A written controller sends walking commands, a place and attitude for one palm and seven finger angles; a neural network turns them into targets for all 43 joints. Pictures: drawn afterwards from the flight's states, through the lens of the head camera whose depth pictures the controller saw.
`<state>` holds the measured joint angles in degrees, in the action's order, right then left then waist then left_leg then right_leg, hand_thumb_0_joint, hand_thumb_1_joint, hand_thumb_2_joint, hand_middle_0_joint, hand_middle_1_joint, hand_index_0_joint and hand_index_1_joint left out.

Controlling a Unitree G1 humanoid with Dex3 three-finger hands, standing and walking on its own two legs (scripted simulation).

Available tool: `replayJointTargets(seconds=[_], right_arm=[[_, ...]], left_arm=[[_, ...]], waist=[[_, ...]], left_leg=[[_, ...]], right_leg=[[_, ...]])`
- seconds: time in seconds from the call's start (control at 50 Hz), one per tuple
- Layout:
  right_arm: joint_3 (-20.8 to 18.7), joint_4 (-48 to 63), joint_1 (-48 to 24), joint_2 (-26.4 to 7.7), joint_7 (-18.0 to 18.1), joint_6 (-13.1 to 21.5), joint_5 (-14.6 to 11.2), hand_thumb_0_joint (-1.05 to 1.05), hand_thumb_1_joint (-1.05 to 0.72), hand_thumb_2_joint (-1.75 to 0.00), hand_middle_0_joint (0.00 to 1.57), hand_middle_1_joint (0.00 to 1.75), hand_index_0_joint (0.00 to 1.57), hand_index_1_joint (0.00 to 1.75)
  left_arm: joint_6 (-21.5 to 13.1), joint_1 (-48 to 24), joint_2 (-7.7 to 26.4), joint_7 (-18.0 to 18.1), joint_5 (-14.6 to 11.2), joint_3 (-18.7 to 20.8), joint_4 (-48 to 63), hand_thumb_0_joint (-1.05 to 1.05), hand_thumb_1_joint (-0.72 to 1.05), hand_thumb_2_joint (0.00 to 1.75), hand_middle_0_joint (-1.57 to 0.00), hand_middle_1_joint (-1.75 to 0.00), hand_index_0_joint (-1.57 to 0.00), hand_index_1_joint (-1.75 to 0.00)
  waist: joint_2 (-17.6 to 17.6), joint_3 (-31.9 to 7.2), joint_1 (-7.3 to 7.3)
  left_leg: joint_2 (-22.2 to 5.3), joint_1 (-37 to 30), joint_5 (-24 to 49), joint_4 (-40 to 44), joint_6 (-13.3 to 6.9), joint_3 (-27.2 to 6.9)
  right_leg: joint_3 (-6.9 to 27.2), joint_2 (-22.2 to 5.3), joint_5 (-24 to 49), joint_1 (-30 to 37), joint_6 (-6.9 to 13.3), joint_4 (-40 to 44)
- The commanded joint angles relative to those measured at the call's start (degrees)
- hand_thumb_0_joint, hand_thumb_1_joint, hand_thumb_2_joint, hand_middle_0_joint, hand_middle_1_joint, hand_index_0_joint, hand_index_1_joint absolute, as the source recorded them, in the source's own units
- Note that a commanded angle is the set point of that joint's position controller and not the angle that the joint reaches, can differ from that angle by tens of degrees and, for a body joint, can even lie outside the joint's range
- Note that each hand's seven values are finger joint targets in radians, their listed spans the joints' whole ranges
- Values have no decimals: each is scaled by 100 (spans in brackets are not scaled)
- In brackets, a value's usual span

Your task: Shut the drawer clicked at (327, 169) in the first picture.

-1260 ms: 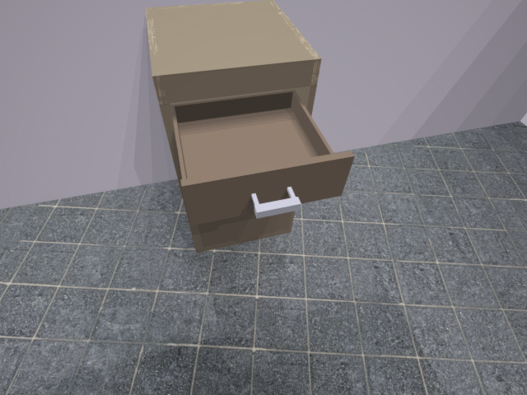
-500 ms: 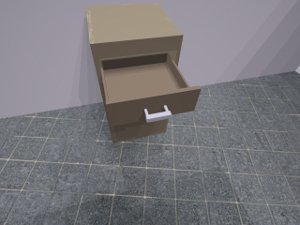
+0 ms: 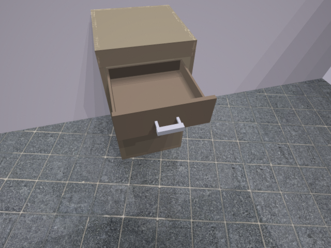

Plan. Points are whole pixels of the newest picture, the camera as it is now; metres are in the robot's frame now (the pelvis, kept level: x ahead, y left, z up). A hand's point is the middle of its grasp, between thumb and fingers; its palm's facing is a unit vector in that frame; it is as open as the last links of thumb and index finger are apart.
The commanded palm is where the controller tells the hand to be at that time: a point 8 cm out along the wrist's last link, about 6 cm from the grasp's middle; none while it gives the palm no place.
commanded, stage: look at it before walking up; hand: left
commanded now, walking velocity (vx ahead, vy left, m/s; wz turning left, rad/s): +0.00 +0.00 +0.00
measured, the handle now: (168, 125) +0.55 +0.02 -0.09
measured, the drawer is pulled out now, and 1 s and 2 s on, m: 0.30 0.30 0.30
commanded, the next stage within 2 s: walk to a spot facing it in 0.18 s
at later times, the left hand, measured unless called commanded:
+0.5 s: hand out of the picture +0.01 +0.17 -0.18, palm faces -0.03 -0.98 -0.20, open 7.4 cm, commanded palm none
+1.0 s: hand out of the picture +0.10 +0.14 -0.16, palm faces -0.30 -0.92 -0.26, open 7.4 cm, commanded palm none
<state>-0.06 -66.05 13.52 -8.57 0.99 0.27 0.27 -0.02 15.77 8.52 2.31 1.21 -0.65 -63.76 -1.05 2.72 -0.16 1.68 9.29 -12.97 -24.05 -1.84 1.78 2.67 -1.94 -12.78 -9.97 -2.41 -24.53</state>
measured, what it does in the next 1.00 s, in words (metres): lifts its left foot, turning right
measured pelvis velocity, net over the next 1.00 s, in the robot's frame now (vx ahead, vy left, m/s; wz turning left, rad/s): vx -0.02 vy -0.03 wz -0.40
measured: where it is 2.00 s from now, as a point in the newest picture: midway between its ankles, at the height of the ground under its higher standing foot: outside the picture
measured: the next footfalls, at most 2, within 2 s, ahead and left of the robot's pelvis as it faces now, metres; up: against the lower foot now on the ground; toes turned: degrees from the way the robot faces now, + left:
left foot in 1.14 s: +0.06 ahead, +0.10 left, +0.00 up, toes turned -29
right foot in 1.50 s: -0.10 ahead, -0.13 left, +0.00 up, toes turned -46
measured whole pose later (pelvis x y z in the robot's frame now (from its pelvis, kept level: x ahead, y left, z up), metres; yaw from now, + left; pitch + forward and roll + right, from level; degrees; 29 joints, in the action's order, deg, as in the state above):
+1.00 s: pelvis -0.02 -0.03 +0.00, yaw -23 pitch +1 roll +2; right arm -3.0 -51.2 1.7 -13.2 1.3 -3.2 0.6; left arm 2.4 13.6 11.7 0.0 1.5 3.5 -51.6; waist -0.3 5.3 -3.4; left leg -1.0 22.1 -24.3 -50.2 3.4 -1.3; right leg 9.3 5.7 -10.2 -17.3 3.5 -27.4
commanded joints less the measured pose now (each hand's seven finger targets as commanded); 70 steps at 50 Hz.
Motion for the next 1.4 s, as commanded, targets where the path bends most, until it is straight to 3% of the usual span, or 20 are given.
replayJointTargets(seconds=[0.0,0.3,0.4,0.44,0.5,0.56,0.58,0.6,0.62,0.64,0.7,0.94,1.04,1.08,1.1,1.12,1.16,1.22,1.32,1.38], right_arm=[[-105,139,227,-615,54,60,-15,0,-90,-90,20,30,20,30],[-150,152,247,-652,100,47,-5,0,-90,-90,20,30,20,30],[-371,569,53,-976,146,-82,35,0,-90,-90,20,30,20,30],[-464,771,-91,-1150,146,-84,49,0,-90,-90,20,30,20,30],[-489,1009,-309,-1120,129,-77,115,0,-90,-90,20,30,20,30],[-518,1113,-426,-1189,111,-113,120,0,-90,-90,20,30,20,30],[-523,1170,-374,-1080,93,-137,75,0,-90,-90,20,30,20,30],[-443,1383,-269,-658,64,-138,49,0,-90,-90,20,30,20,30],[-418,1510,-624,-766,101,-197,61,0,-90,-90,20,30,20,30],[-425,1507,-754,-713,110,-193,48,0,-90,-90,20,30,20,30],[-425,1493,-817,-811,88,-190,65,0,-90,-90,20,30,20,30],[-402,1942,-1224,-938,97,-204,11,0,-90,-90,20,30,20,30],[-405,1962,-642,-963,126,-141,-44,0,-90,-90,20,30,20,30],[-436,1849,-58,-1202,174,-48,-24,0,-90,-90,20,30,20,30],[-519,1972,-198,-1706,178,-28,55,0,-90,-90,20,30,20,30],[-509,2158,-366,-1912,147,-75,51,0,-90,-90,20,30,20,30],[-359,2198,-698,-1452,145,-24,134,0,-90,-90,20,30,20,30],[-324,2215,-753,-1376,134,-2,133,0,-90,-90,20,30,20,30],[-423,1877,116,-1608,82,-35,152,0,-90,-90,20,30,20,30],[-487,1790,147,-1772,58,-49,158,0,-90,-90,20,30,20,30]], left_arm=[[-61,357,565,47,-32,109,163,0,90,90,-20,-30,-20,-30],[-19,294,620,32,-36,184,209,0,90,90,-20,-30,-20,-30],[177,131,690,-72,-12,399,607,0,90,90,-20,-30,-20,-30],[244,201,609,-115,-4,463,729,0,90,90,-20,-30,-20,-30],[280,194,495,-169,5,538,916,0,90,90,-20,-30,-20,-30],[210,676,467,-220,13,539,889,0,90,90,-20,-30,-20,-30],[142,791,743,-206,52,574,876,0,90,90,-20,-30,-20,-30],[78,724,1404,-133,86,684,941,0,90,90,-20,-30,-20,-30],[83,966,1400,-78,-15,674,971,0,90,90,-20,-30,-20,-30],[86,723,1352,-51,-3,691,990,0,90,90,-20,-30,-20,-30],[65,291,1214,-59,-29,655,1205,0,90,90,-20,-30,-20,-30],[166,153,1540,-128,11,755,1572,0,90,90,-20,-30,-20,-30],[245,-341,1675,-157,14,762,1767,0,90,90,-20,-30,-20,-30],[267,-589,1476,-192,-29,719,1887,0,90,90,-20,-30,-20,-30],[278,-471,1153,-270,-63,664,1991,0,90,90,-20,-30,-20,-30],[239,-477,1226,-290,13,698,2091,0,90,90,-20,-30,-20,-30],[295,-558,1419,-350,63,792,1921,0,90,90,-20,-30,-20,-30],[349,-549,1181,-455,-1,670,1865,0,90,90,-20,-30,-20,-30],[349,-1176,1027,-485,-32,525,1979,0,90,90,-20,-30,-20,-30],[309,-1071,990,-489,-49,507,1929,0,90,90,-20,-30,-20,-30]], waist=[[58,172,31],[113,88,37],[566,235,16],[971,157,-30],[1018,119,-74],[429,-184,-308],[-380,-158,-333],[-2066,-131,-210],[-1305,-253,-421],[-1034,-279,-281],[-420,-412,-155],[-678,-707,-317],[-738,-799,-56],[-329,-904,233],[1243,-718,158],[1569,-422,52],[1023,-70,-107],[967,-135,-149],[1136,-227,276],[1346,-352,221]], left_leg=[[-639,57,264,560,51,-594],[-729,-155,616,363,48,-471],[-1242,34,-296,470,-168,-691],[-1787,244,-519,814,-496,-993],[-2194,486,263,734,-839,-706],[-1886,477,886,-506,-434,41],[-1312,718,320,-1587,-12,523],[-478,2048,-1709,-2786,391,900],[-479,1957,-2106,-3524,385,151],[-502,2209,-1924,-3951,371,-112],[-565,2224,-1229,-4141,490,-269],[-240,1645,-1196,-2453,529,-352],[-47,496,-796,-820,364,-328],[-527,-926,-279,435,131,-703],[-1837,-1383,-402,991,-316,-2070],[-2818,-499,164,1082,-774,-2592],[-2310,399,815,941,-871,-1844],[-1728,15,1782,605,-662,-613],[-1925,-412,2582,287,-663,-187],[-2053,-435,2699,-1,-573,-16]], right_leg=[[224,-358,403,-318,216,416],[353,-293,714,-490,258,238],[311,72,172,-1192,291,-618],[0,232,-494,-1281,228,-1663],[-222,-59,-1425,-1247,185,-2572],[-457,1,-451,-432,182,-1040],[220,-287,775,-214,333,51],[2233,-1640,2431,352,930,528],[2473,-1830,3058,121,1417,593],[2384,-1600,3124,257,1524,403],[1776,-1179,3125,419,1451,185],[2440,-796,2520,549,1349,235],[2642,-560,2029,-176,1016,121],[2210,-3,784,-1346,534,-441],[1285,770,-867,-2558,228,-1518],[408,672,-1947,-2617,-15,-2925],[398,326,-1480,-2311,-153,-4279],[-16,136,-1119,-2359,-215,-4185],[-533,15,-1293,-1707,-154,-2511],[-693,89,-1301,-1228,-18,-1783]])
